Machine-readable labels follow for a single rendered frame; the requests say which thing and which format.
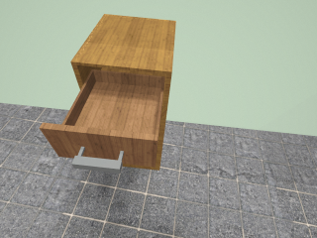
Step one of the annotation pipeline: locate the handle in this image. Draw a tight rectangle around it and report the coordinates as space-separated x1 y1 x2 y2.
71 146 124 174

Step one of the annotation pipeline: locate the cabinet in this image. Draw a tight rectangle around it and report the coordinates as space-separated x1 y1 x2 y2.
70 14 176 171

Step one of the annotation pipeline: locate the drawer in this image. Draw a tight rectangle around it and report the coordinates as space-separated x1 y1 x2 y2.
40 69 165 168

